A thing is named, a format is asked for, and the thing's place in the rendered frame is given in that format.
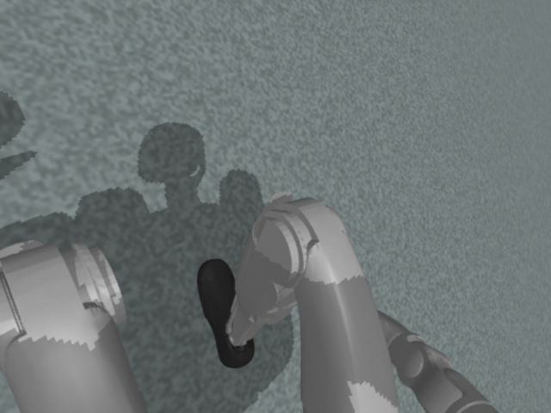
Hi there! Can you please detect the right robot foot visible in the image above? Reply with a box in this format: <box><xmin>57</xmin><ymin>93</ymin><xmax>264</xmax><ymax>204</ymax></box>
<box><xmin>197</xmin><ymin>259</ymin><xmax>255</xmax><ymax>368</ymax></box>

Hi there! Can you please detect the right robot hand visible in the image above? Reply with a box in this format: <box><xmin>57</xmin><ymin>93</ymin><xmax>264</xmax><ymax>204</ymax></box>
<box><xmin>377</xmin><ymin>310</ymin><xmax>410</xmax><ymax>347</ymax></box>

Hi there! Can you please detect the right robot arm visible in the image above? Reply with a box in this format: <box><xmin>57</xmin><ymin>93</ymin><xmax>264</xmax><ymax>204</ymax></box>
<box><xmin>388</xmin><ymin>332</ymin><xmax>499</xmax><ymax>413</ymax></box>

